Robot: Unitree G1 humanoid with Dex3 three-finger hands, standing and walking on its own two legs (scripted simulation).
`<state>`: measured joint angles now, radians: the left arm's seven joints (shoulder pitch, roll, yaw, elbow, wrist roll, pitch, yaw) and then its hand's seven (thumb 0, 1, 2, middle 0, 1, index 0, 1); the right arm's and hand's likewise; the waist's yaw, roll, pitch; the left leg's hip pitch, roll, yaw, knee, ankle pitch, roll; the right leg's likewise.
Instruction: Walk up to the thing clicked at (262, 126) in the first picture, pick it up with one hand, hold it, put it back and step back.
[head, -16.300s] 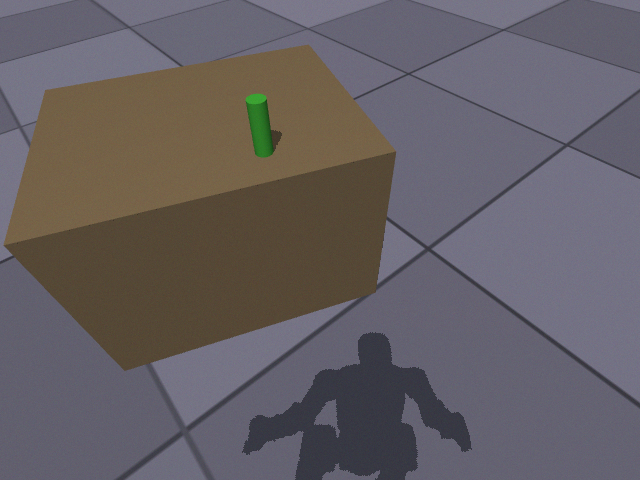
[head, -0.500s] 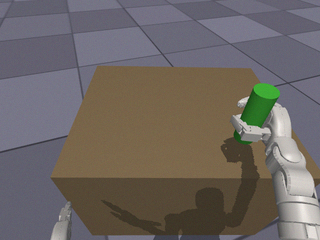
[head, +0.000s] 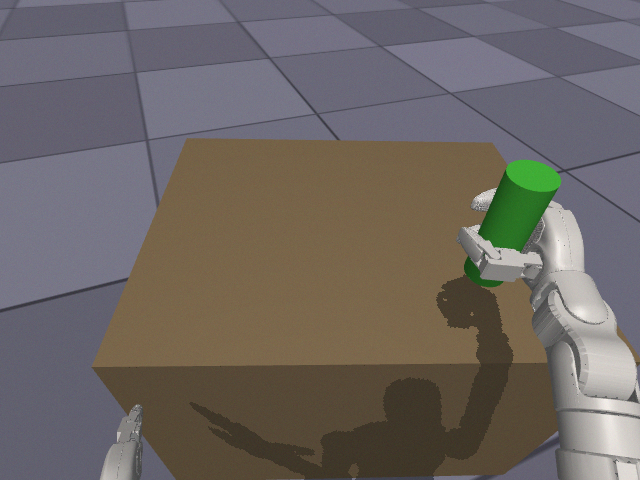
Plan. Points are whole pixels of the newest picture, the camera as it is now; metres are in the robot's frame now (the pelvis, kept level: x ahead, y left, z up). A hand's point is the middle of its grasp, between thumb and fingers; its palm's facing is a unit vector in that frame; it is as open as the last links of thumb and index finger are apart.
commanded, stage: hold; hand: right
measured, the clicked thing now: (505, 229) +0.34 -0.18 +0.19
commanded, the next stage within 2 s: none
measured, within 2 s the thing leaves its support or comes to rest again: neither
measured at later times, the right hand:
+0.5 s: hand (495, 238) +0.34 -0.17 +0.18, palm faces +0.13 +0.99 +0.00, open 6.6 cm
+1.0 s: hand (502, 240) +0.33 -0.18 +0.18, palm faces +0.15 +0.99 -0.01, open 6.6 cm
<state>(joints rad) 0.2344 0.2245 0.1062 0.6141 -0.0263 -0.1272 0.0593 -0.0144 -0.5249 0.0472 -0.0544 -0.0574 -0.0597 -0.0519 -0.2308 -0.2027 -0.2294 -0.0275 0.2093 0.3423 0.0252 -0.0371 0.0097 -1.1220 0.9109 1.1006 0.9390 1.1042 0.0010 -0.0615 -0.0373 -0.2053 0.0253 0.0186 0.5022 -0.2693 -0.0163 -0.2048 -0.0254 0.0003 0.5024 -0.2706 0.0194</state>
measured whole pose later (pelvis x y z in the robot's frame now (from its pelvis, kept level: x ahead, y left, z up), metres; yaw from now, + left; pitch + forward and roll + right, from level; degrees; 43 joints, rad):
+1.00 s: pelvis +0.00 +0.00 +0.00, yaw +0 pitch -2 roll +0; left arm 0.23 0.23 0.11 0.66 -0.03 -0.14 0.05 -0.01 -0.53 0.05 -0.06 -0.06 -0.06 -0.05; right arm -0.20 -0.21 -0.25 -0.07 0.20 0.36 0.02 -0.04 0.01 -1.13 0.91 1.10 0.94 1.10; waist 0.00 -0.05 -0.04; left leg -0.19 0.02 0.02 0.48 -0.26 -0.01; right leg -0.19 -0.03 0.00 0.49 -0.27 0.02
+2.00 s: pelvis +0.00 +0.00 +0.00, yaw +0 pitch -2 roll +0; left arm 0.23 0.23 0.11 0.61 -0.03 -0.15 0.06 -0.01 -0.53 0.05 -0.06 -0.06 -0.06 -0.05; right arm -0.21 -0.20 -0.24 -0.04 0.22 0.35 0.01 -0.04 0.01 -1.13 0.91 1.09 0.94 1.10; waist 0.01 -0.06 -0.02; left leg -0.18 0.02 0.02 0.48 -0.25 -0.01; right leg -0.18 -0.03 0.00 0.47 -0.25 0.02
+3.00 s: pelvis -0.01 -0.01 -0.01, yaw +2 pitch +6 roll +1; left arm 0.22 0.21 0.06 0.58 -0.01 -0.14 0.06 -0.01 -0.53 0.05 -0.06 -0.06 -0.07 -0.05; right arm -0.52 -0.31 -0.32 0.75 0.16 -0.16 0.06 -0.04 0.01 -1.13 0.91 1.08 0.94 1.09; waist 0.08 0.00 -0.03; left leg -0.44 0.01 -0.01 0.61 -0.27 -0.02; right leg -0.44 -0.04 -0.02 0.63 -0.30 0.01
